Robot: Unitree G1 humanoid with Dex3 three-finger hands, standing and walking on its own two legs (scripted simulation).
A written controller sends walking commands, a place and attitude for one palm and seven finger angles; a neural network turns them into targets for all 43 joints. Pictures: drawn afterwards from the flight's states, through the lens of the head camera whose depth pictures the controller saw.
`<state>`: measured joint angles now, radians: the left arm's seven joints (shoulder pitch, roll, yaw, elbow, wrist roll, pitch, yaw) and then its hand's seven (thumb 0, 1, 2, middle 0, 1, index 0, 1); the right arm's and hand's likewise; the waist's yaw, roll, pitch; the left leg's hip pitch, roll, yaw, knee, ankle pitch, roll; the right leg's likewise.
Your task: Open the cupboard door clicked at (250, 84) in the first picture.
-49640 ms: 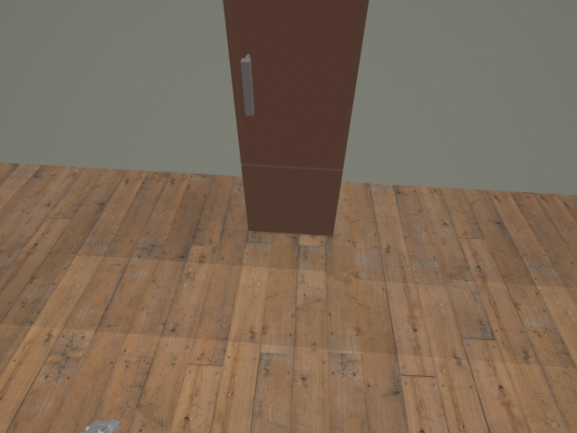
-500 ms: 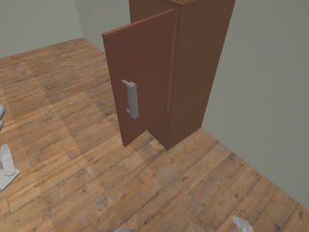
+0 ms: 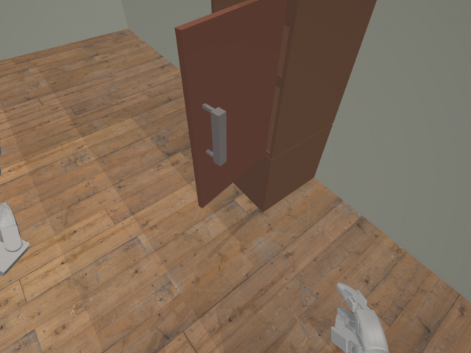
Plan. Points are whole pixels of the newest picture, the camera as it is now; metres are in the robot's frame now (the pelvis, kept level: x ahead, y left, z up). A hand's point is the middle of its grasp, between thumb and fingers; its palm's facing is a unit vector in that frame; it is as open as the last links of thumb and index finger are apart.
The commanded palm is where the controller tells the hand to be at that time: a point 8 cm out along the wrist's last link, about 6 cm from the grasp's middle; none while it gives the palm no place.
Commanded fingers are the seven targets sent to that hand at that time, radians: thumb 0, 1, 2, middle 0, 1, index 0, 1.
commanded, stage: stop stepping back and stand still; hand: left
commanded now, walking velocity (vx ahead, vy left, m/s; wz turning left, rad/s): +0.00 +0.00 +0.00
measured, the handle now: (213, 135) +0.63 +0.10 -0.02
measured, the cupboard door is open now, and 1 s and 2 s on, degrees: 100 100 100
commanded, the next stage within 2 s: let the arm hang, fingers relaxed in 0.58 s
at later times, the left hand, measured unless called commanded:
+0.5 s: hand out of the picture +0.17 +0.28 +0.15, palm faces +0.43 -0.77 -0.46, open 7.4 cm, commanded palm +0.10 +0.32 +0.18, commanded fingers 0.00 0.90 0.90 -0.20 -0.30 -0.20 -0.30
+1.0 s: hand out of the picture +0.02 +0.18 -0.17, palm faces +0.07 -0.98 -0.18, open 7.1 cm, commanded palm none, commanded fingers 0.00 0.90 0.90 -0.20 -0.30 -0.20 -0.30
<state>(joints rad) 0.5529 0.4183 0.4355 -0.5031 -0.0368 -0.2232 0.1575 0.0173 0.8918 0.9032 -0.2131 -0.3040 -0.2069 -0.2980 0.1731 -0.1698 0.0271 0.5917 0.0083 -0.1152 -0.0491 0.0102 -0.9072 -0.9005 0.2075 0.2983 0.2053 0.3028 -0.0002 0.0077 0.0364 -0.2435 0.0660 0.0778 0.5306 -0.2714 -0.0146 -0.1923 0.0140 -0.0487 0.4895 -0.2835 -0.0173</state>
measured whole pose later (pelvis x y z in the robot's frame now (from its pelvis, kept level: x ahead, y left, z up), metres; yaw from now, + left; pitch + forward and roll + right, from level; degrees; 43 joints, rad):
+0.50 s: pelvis -0.03 +0.01 +0.01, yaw +1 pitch -1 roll -1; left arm 0.56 0.38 0.40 -0.45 -0.04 -0.18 0.16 0.02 0.89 0.90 -0.21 -0.30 -0.21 -0.30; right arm 0.23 -0.20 0.01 0.62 0.01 -0.10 -0.08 0.01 -0.91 -0.90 0.21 0.30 0.20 0.30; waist 0.00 0.02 0.04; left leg -0.25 0.04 0.07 0.44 -0.18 0.01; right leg -0.19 0.00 -0.06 0.39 -0.19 0.00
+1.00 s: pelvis -0.03 +0.00 -0.01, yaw +3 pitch -1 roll +0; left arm 0.28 0.17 0.02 0.83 0.02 0.06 0.03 0.00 0.98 0.90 -0.21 -0.30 -0.20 -0.30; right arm 0.23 -0.22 0.02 0.94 -0.03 0.03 0.00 0.01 -0.91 -0.90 0.20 0.30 0.20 0.30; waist -0.02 -0.04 0.06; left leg -0.32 0.03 0.04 0.56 -0.22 0.00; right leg -0.28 -0.03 -0.09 0.58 -0.29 -0.01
